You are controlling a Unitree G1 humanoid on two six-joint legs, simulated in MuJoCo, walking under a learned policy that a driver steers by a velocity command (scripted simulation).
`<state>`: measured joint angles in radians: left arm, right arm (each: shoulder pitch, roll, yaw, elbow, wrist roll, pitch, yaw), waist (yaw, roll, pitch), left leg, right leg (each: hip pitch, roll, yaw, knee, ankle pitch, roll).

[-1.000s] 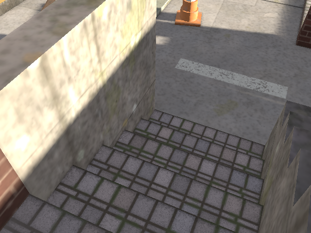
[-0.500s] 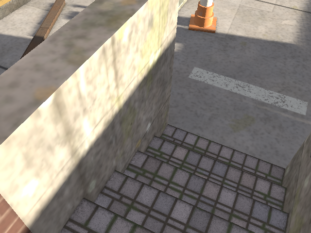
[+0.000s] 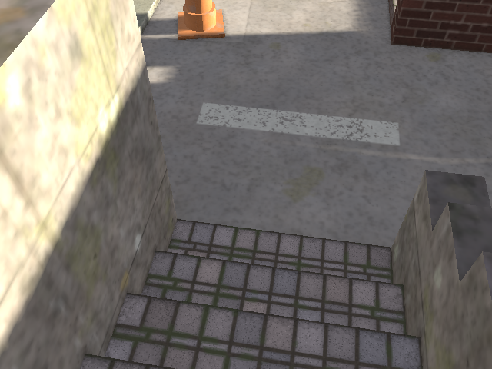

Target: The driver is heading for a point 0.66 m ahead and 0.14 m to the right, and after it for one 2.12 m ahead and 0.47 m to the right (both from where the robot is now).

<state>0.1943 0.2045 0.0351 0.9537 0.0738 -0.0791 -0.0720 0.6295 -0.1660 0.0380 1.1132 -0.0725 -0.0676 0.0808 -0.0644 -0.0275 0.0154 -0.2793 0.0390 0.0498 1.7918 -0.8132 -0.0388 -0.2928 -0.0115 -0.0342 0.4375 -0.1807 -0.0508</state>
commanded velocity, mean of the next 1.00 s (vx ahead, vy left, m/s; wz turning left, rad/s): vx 0.50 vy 0.00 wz -0.58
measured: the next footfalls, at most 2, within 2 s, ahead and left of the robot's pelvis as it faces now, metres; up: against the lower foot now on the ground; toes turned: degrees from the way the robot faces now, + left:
left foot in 0.38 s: +0.38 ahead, +0.15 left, -0.17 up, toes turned -9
right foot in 1.02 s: +0.41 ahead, -0.12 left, -0.17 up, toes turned -41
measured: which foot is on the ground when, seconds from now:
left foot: up 0.00-0.36, down 0.38-1.00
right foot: down 0.00-0.38, up 0.40-1.00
